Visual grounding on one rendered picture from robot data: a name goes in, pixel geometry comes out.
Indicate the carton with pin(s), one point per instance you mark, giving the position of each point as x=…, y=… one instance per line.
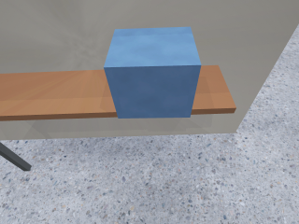
x=152, y=73

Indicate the table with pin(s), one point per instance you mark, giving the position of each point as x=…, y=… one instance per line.
x=85, y=94

